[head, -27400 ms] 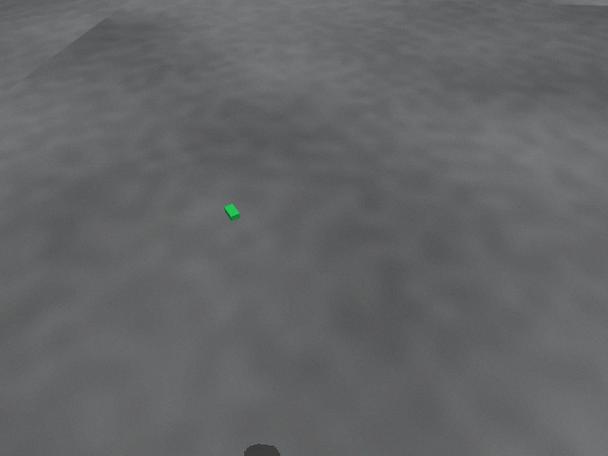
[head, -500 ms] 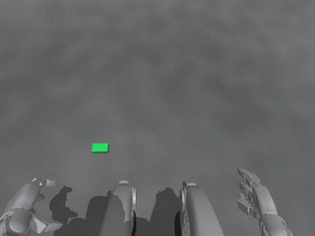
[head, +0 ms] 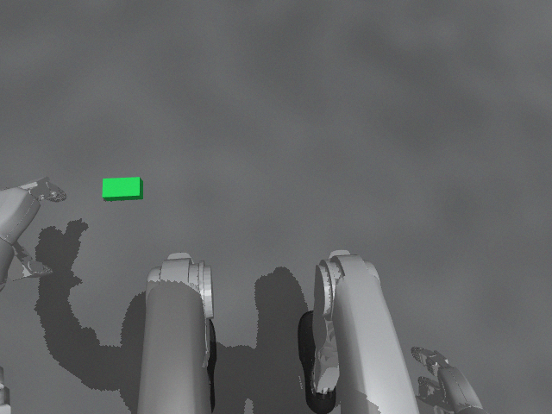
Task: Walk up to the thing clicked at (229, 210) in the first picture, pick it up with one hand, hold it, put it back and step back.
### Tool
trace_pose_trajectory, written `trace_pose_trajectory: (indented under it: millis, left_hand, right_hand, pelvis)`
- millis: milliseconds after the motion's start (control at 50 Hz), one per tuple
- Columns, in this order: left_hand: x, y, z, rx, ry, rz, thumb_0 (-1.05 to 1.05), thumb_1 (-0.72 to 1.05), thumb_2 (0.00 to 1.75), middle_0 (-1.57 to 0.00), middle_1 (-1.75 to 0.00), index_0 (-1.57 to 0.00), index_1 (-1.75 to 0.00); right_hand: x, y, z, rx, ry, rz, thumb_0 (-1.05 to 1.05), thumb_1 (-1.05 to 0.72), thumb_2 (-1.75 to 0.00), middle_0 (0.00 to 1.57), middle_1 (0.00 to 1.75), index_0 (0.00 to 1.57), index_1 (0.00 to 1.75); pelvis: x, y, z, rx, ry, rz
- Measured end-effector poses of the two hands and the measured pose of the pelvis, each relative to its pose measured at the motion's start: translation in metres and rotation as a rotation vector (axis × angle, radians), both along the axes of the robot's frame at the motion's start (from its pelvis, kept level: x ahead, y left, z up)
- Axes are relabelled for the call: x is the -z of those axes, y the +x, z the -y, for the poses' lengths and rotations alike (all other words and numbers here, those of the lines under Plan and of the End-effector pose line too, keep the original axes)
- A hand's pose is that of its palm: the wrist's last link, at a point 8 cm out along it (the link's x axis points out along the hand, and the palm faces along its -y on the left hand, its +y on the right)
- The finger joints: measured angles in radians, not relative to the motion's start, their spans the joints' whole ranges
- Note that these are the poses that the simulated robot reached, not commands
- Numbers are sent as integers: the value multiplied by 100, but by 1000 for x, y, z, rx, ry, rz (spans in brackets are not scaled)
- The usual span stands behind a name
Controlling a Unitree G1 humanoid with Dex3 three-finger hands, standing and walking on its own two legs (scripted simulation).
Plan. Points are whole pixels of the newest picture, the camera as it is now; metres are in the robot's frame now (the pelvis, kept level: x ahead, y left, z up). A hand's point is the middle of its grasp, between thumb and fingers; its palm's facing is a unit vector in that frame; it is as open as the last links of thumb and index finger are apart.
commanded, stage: rise first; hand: left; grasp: from above
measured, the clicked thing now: (123, 189) +0.51 +0.33 -0.38
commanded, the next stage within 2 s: none
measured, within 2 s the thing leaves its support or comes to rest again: neither
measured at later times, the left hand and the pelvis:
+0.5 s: hand (53, 210) +0.41 +0.38 -0.21, palm faces -0.45 -0.07 -0.89, open 11.6 cm; pelvis +0.01 +0.01 -0.06, yaw -3 degrees
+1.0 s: hand (67, 204) +0.43 +0.37 -0.24, palm faces -0.45 -0.09 -0.89, open 11.9 cm; pelvis +0.02 +0.01 -0.07, yaw -4 degrees
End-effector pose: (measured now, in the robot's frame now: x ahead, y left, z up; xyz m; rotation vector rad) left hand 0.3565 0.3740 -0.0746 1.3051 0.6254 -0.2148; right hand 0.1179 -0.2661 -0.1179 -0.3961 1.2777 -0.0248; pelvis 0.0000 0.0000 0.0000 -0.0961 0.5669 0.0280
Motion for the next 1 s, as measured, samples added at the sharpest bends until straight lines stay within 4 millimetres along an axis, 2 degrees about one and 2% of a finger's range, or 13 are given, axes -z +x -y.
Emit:
trace_pose_trajectory:
  millis: [80, 180, 340, 560, 780, 1000]
  left_hand:
    - [12, 10, -4, 53, 25, 41, 0, -21, 75, -40, -70, -40, -70]
    - [30, 22, -10, 89, 77, 56, 0, -16, 73, -41, -65, -40, -65]
    - [57, 41, -6, 141, 123, 58, 0, -12, 70, -44, -59, -43, -60]
    - [80, 62, -5, 149, 151, 71, 0, -10, 66, -47, -57, -46, -57]
    - [99, 72, -5, 145, 152, 51, 0, -11, 67, -46, -60, -45, -60]
    - [111, 80, -2, 130, 134, 71, 0, -15, 70, -42, -65, -41, -65]
  right_hand:
    - [7, -17, 3, 8, -32, -41, 1, -92, -91, 20, 30, 20, 30]
    - [14, -26, 4, 8, -57, -76, 1, -89, -90, 20, 30, 20, 30]
    - [28, -20, 1, -10, -68, -110, 0, -89, -90, 20, 30, 20, 30]
    - [44, -8, -1, -35, -72, -134, 0, -90, -90, 20, 30, 20, 30]
    - [53, -10, 2, -51, -76, -188, 0, -90, -90, 20, 30, 20, 30]
    - [54, -18, 5, -54, -92, -216, 0, -91, -90, 20, 30, 20, 30]
  pelvis:
    - [15, -3, -3, 4, -16, 15]
    - [29, -4, -7, 6, -29, 18]
    - [44, 1, -9, 8, -39, 8]
    - [60, 10, -8, 21, -44, 1]
    - [68, 16, -7, 30, -46, -10]
    - [74, 17, -8, 39, -55, -1]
